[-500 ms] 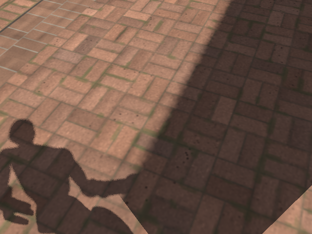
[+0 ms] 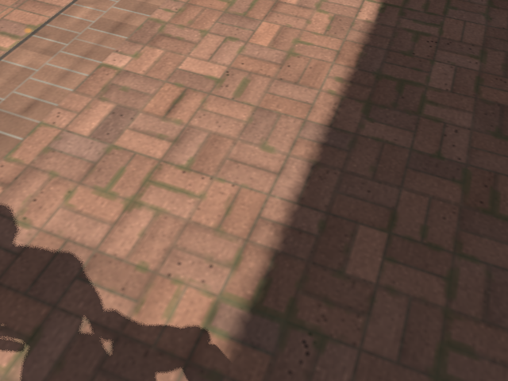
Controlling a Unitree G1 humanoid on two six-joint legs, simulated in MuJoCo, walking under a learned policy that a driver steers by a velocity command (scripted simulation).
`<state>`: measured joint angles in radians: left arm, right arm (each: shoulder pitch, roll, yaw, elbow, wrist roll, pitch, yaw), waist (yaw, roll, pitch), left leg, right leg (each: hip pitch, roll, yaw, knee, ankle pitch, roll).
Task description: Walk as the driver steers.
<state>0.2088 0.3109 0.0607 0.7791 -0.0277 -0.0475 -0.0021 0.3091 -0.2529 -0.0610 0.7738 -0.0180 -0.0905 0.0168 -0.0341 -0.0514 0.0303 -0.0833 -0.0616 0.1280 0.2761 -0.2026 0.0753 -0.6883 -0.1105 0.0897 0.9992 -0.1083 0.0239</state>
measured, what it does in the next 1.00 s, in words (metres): walks ahead, turning right: right foot, then left foot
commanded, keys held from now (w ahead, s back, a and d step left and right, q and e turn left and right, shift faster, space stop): w+e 1.00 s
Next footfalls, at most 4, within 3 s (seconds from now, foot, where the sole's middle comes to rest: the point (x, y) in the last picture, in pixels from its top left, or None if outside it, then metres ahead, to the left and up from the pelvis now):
0.26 right None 0.31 -0.15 -0.78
0.72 left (256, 331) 0.63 -0.02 -0.78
1.26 right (388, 303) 0.70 -0.40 -0.78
1.80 left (372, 201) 1.08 -0.43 -0.78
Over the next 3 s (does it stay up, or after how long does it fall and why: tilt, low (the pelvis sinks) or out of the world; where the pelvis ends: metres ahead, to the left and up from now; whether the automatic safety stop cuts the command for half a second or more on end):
stays up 1.50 -0.61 0.00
